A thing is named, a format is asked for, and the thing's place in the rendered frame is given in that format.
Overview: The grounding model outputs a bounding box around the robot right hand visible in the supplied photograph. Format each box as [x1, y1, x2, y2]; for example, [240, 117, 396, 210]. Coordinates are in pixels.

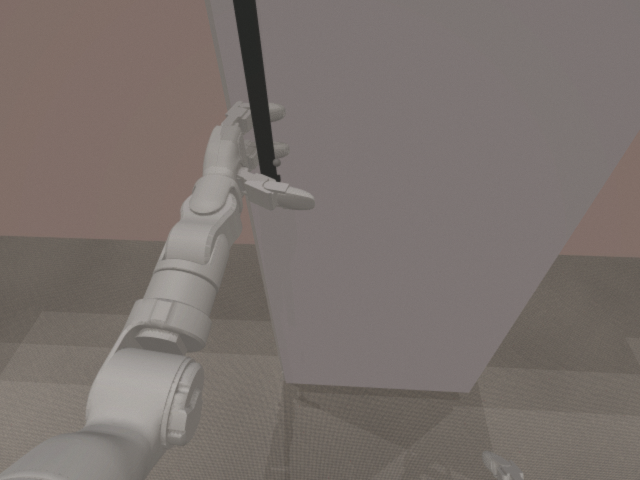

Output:
[482, 451, 524, 480]

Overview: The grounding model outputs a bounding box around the robot left hand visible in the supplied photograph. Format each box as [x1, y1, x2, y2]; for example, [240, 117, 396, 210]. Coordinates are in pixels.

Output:
[203, 101, 315, 211]

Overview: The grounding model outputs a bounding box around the robot left upper arm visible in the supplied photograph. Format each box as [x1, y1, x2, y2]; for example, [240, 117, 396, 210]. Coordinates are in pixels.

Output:
[0, 347, 204, 480]

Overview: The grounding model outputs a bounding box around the handle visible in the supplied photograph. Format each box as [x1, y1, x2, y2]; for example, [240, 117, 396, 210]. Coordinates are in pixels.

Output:
[233, 0, 281, 182]

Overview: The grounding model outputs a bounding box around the fridge door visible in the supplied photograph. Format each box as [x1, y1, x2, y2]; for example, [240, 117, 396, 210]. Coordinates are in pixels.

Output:
[210, 0, 640, 393]

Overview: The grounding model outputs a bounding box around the left robot forearm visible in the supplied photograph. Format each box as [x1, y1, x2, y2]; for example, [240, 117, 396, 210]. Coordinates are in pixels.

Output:
[85, 174, 243, 423]

